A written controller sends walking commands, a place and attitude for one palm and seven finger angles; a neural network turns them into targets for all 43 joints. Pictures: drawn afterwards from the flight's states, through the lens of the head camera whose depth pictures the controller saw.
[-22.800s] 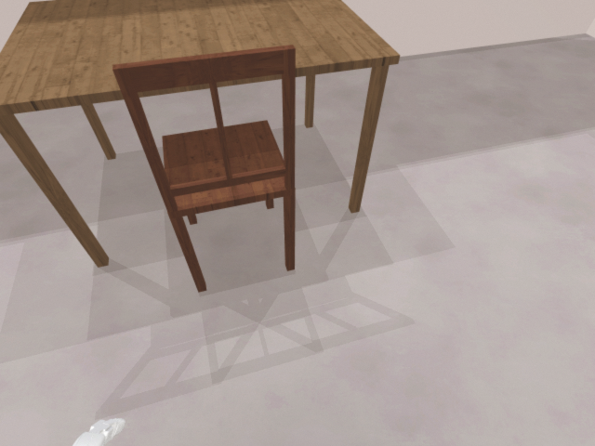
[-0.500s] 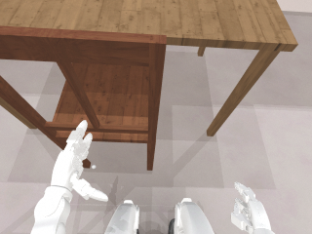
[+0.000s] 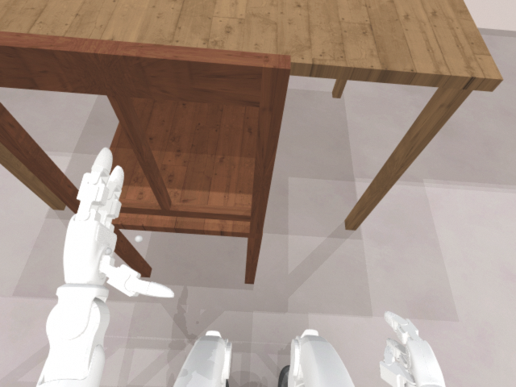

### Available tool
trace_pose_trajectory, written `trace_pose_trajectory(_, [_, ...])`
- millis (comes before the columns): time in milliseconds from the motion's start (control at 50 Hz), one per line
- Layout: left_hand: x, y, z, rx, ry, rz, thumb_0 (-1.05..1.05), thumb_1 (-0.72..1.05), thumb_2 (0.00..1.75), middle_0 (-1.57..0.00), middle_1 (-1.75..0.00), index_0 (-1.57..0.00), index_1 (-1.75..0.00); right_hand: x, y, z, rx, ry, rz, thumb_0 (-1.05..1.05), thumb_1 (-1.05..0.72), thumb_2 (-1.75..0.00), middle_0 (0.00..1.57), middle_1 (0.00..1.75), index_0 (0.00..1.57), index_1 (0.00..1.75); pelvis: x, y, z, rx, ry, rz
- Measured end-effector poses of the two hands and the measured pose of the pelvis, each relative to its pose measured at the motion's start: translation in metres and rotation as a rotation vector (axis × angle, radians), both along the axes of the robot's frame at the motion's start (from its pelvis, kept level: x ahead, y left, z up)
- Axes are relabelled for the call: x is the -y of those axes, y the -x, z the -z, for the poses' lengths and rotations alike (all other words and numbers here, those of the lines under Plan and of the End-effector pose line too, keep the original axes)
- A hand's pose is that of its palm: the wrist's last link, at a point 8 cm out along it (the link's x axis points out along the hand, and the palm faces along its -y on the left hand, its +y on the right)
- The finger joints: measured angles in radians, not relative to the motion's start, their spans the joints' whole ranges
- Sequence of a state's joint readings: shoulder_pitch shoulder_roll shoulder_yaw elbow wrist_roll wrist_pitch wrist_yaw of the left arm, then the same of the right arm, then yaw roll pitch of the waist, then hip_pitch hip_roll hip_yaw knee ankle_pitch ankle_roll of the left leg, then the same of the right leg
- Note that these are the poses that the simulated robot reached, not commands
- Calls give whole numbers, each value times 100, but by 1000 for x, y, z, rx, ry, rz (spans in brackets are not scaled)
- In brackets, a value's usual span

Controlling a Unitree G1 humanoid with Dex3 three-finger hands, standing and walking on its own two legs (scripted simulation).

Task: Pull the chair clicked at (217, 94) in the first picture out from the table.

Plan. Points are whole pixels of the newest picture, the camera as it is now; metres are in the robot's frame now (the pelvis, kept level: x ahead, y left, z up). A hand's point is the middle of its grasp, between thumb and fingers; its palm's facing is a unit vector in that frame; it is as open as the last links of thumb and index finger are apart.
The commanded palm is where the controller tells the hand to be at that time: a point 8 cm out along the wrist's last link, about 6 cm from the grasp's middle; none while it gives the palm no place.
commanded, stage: push the fingers through the gap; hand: left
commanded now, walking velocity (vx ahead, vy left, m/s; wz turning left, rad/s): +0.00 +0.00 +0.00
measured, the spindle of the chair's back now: (147, 162) +0.44 +0.20 +0.04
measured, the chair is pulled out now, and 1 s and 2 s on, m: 0.00 0.00 0.00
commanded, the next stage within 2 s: hook a spindle and tug to test in 1.36 s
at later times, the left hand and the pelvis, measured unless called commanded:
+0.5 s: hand (162, 221) +0.35 +0.17 +0.01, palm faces -0.06 -1.00 -0.01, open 17.0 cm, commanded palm +0.35 +0.22 +0.03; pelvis +0.00 +0.00 +0.01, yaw -1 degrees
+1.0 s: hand (153, 179) +0.40 +0.18 +0.05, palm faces +0.01 -1.00 -0.03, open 16.9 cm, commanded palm +0.37 +0.23 +0.03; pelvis +0.00 +0.01 +0.01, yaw -1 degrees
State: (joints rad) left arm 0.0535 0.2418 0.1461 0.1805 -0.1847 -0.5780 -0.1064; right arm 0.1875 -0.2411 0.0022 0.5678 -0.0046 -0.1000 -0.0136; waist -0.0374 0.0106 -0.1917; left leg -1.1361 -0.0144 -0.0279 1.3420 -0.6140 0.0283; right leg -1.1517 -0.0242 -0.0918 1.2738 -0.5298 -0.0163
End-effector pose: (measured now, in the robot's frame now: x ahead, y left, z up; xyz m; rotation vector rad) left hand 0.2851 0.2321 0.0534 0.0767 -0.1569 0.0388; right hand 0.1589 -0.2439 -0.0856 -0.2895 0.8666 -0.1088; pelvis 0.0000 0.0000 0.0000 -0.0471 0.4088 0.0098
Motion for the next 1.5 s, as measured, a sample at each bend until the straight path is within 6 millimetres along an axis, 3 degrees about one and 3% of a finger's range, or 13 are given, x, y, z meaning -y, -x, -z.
trace_pose_trajectory(60, [-8, -17, 22, -111, 11, 3, -1, -50, 30, -6, -8, -6, -8, -2, 1, 9, -20, -20, -3, 1, -90, -90, 21, 30, 20, 30, -1, 4, 5, -4, 3, -2])
trace_pose_trajectory(140, [10, -21, 45, -291, 66, 99, -1, -50, 30, -5, -8, -4, -8, -3, 6, 8, -20, -33, 35, 1, -90, -90, 21, 30, 20, 30, -4, 5, 1, -3, 5, 5])
trace_pose_trajectory(220, [14, -18, 24, -227, 73, 71, -1, -50, 30, -3, -7, -2, -7, -4, 13, -1, -22, -24, 54, 1, -90, -90, 21, 30, 20, 30, -5, 2, -8, 3, -4, 15])
trace_pose_trajectory(300, [7, -30, 2, -85, 31, 30, -1, -50, 30, -4, -7, -3, -7, -3, 19, -1, -43, -12, 33, 1, -90, -90, 21, 30, 20, 30, -3, 1, -8, 5, -4, 8])
trace_pose_trajectory(400, [2, -51, 25, -172, 41, 47, -1, -50, 30, -5, -7, -5, -8, 2, 24, 4, -72, -6, 42, 1, -90, -90, 21, 30, 20, 30, -3, 4, -3, 1, 1, 7])
trace_pose_trajectory(480, [10, -51, 41, -261, 58, 92, -1, -50, 30, -5, -8, -5, -8, 6, 29, 1, -82, 5, 76, 1, -90, -90, 21, 30, 20, 30, -4, 4, -5, -2, 1, 16])
trace_pose_trajectory(640, [-3, -67, 6, -86, 43, 13, -1, -50, 30, -6, -8, -6, -8, 6, 37, 0, -117, 14, 78, 1, -90, -90, 21, 30, 20, 30, -5, 1, -9, -3, -2, 18])
trace_pose_trajectory(820, [2, -76, 35, -238, 65, 86, -1, -50, 30, -6, -8, -6, -8, 5, 45, 2, -145, 5, 101, 1, -90, -90, 21, 30, 20, 30, -8, 3, -10, -7, 3, 20])
trace_pose_trajectory(1000, [-2, -98, 4, -87, 44, 33, -1, -50, 30, -6, -8, -6, -8, 4, 56, 6, -177, 9, 101, 1, -90, -90, 21, 30, 20, 30, -9, 4, -9, -7, 2, 20])
trace_pose_trajectory(1080, [-2, -102, 18, -179, 44, 59, -1, -50, 30, -6, -8, -6, -8, 3, 62, 6, -194, -8, 115, 1, -90, -90, 21, 30, 20, 30, -9, 5, -9, -9, 0, 24])
trace_pose_trajectory(1160, [4, -91, 30, -227, 65, 75, -1, -50, 30, -6, -8, -6, -8, 3, 67, 4, -204, -10, 129, 1, -90, -90, 21, 30, 20, 30, -10, 5, -11, -8, -1, 29])
trace_pose_trajectory(1320, [3, -89, 8, -91, 44, 26, -1, -50, 30, -6, -8, -6, -8, 5, 68, 5, -211, 5, 112, 1, -90, -90, 21, 30, 20, 30, -8, 6, -11, 0, -1, 22])
trace_pose_trajectory(1500, [15, -93, 27, -199, 53, 73, -1, -50, 30, -6, -8, -6, -8, 8, 64, 6, -196, -6, 120, 1, -90, -90, 21, 30, 20, 30, -6, 8, -10, -4, -7, 26])
